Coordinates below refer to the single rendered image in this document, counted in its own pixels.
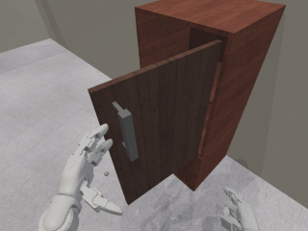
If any right robot hand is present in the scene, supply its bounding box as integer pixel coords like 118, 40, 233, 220
220, 186, 260, 231

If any left robot forearm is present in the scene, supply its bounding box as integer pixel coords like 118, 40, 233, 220
37, 193, 82, 231

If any cupboard door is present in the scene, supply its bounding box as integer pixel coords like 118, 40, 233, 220
88, 39, 222, 205

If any handle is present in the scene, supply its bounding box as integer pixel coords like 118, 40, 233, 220
112, 102, 139, 162

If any left robot hand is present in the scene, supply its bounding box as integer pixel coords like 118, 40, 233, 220
58, 123, 123, 216

